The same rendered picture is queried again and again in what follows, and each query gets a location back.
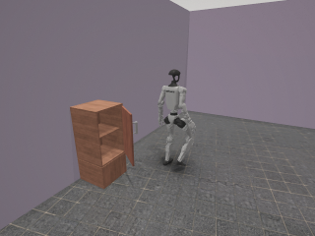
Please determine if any right robot upper arm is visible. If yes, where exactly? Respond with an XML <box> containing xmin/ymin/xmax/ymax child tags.
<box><xmin>178</xmin><ymin>87</ymin><xmax>187</xmax><ymax>109</ymax></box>

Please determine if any left robot forearm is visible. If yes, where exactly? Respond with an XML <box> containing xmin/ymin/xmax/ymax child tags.
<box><xmin>157</xmin><ymin>104</ymin><xmax>163</xmax><ymax>117</ymax></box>

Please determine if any robot right hand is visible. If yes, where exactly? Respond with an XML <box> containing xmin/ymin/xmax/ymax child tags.
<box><xmin>188</xmin><ymin>122</ymin><xmax>197</xmax><ymax>135</ymax></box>

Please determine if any robot left hand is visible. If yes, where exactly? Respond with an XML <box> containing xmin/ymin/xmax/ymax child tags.
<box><xmin>157</xmin><ymin>116</ymin><xmax>164</xmax><ymax>127</ymax></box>

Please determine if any handle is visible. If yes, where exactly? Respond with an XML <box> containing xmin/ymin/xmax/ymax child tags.
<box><xmin>132</xmin><ymin>121</ymin><xmax>138</xmax><ymax>135</ymax></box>

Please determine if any left robot upper arm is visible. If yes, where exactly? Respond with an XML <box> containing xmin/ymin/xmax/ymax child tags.
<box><xmin>158</xmin><ymin>86</ymin><xmax>167</xmax><ymax>105</ymax></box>

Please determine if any right robot thigh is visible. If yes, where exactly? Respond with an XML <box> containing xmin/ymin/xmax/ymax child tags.
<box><xmin>175</xmin><ymin>118</ymin><xmax>194</xmax><ymax>144</ymax></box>

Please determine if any right robot forearm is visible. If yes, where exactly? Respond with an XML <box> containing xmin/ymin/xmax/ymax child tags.
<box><xmin>181</xmin><ymin>103</ymin><xmax>192</xmax><ymax>124</ymax></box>

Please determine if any robot left shin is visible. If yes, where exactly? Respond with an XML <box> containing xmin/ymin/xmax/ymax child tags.
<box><xmin>165</xmin><ymin>137</ymin><xmax>173</xmax><ymax>161</ymax></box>

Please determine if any cupboard door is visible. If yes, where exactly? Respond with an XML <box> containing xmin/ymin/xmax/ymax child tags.
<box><xmin>121</xmin><ymin>105</ymin><xmax>135</xmax><ymax>166</ymax></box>

